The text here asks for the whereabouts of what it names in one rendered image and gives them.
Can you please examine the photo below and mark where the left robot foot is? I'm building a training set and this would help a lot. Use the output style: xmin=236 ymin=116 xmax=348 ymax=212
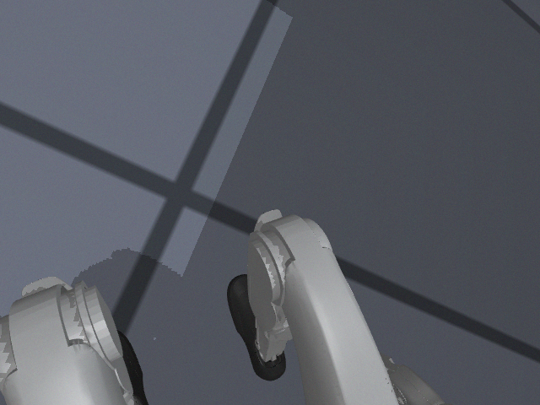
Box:
xmin=117 ymin=330 xmax=149 ymax=405

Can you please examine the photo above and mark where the right robot hand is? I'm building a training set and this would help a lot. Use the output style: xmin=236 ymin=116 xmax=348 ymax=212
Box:
xmin=379 ymin=352 xmax=445 ymax=405

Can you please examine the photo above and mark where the right robot foot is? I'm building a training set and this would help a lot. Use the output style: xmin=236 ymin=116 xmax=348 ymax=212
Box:
xmin=227 ymin=274 xmax=286 ymax=381

